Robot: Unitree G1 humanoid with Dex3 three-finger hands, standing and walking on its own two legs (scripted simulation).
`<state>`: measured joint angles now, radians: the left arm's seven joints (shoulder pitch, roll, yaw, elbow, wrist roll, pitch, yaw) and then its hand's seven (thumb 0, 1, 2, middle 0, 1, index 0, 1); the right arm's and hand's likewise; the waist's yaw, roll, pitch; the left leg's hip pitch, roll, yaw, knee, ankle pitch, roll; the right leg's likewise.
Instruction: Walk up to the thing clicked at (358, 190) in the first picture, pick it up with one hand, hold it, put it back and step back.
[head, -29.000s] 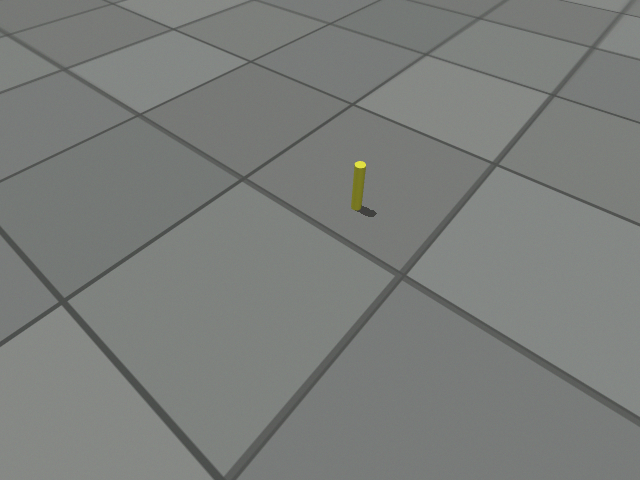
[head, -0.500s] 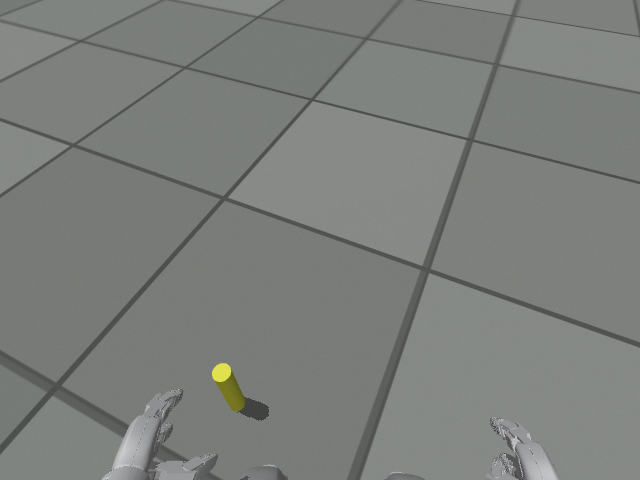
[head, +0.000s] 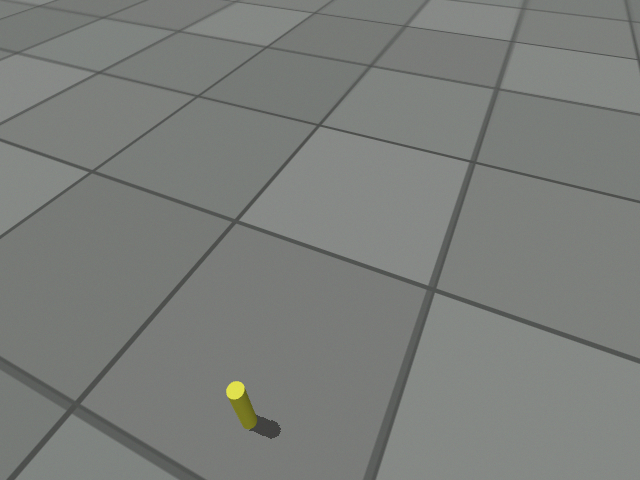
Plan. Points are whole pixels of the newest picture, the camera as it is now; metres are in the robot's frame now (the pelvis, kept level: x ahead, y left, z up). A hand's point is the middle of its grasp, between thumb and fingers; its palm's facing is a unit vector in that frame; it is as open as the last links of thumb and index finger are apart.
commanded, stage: stand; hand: left
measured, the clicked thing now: (243, 406) +0.42 +0.27 -0.65
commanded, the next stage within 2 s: step back in 1.66 s
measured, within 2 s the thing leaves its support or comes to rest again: neither
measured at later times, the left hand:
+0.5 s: hand out of the picture +0.04 +0.24 -0.15, palm faces -0.01 -0.94 -0.35, open 7.4 cm
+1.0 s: hand out of the picture +0.09 +0.23 -0.15, palm faces -0.02 -0.94 -0.34, open 7.4 cm
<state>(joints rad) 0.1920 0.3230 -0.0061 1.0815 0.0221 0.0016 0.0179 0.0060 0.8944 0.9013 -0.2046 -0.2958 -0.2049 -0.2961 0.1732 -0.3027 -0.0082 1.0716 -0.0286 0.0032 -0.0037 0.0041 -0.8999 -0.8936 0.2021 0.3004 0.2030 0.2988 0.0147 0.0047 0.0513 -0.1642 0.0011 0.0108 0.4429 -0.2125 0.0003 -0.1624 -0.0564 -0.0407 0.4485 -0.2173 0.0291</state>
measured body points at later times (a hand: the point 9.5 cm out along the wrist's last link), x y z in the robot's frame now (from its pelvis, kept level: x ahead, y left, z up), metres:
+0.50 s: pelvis +0.00 -0.01 +0.01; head +0.00 -0.02 +0.45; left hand +0.04 +0.29 -0.13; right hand +0.05 -0.30 -0.14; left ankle +0.02 +0.12 -0.74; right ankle +0.02 -0.14 -0.74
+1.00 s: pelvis +0.02 -0.01 +0.01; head +0.02 -0.02 +0.46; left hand +0.09 +0.28 -0.13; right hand +0.08 -0.31 -0.13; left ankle +0.02 +0.12 -0.74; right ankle +0.02 -0.14 -0.74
